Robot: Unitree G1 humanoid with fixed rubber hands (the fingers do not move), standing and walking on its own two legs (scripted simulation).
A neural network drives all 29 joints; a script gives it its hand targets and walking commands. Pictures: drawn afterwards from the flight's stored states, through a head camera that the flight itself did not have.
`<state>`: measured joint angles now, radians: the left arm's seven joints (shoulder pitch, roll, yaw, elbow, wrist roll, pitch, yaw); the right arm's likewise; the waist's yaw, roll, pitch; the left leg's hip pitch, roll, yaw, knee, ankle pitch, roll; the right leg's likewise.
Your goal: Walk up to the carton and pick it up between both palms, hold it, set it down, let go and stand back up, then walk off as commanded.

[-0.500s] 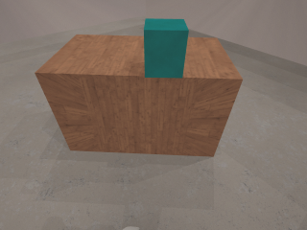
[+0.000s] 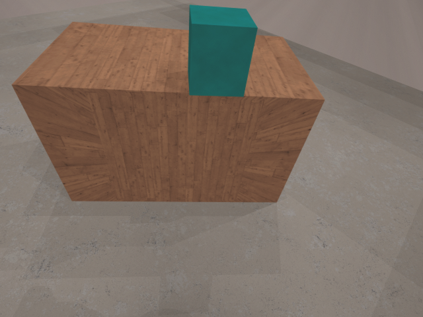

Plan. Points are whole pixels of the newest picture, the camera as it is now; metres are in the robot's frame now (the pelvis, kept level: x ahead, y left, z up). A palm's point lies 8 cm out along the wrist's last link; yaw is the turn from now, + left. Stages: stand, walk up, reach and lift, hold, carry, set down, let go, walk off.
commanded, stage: walk off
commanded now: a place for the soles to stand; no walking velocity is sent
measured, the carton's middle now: (217, 52) +1.00 -0.04 +0.08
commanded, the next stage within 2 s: stand in 0.94 s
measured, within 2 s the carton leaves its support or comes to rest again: neither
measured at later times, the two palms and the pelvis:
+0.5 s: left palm out of the picture +0.13 +0.21 -0.09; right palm out of the picture +0.15 -0.43 -0.08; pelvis +0.08 -0.11 +0.00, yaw +0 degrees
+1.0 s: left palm (107, 289) +0.22 +0.20 -0.10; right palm (410, 288) +0.22 -0.43 -0.06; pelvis +0.11 -0.11 -0.01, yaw +0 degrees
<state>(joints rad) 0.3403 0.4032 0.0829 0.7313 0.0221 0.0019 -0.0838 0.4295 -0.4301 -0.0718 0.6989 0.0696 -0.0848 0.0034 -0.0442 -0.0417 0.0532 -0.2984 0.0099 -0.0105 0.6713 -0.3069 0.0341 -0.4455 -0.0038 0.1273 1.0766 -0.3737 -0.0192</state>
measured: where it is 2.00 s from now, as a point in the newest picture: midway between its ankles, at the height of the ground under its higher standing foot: outside the picture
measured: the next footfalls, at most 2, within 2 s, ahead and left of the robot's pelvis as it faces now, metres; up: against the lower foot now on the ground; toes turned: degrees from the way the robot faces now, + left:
right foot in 0.18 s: +0.14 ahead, -0.21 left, +0.00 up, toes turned +0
left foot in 0.62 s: +0.19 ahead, +0.03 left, +0.00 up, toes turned +0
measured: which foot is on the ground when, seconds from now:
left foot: down 0.00-0.20, up 0.22-0.60, down 0.62-1.00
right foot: up 0.00-0.16, down 0.18-0.66, up 0.68-0.90, down 0.92-1.00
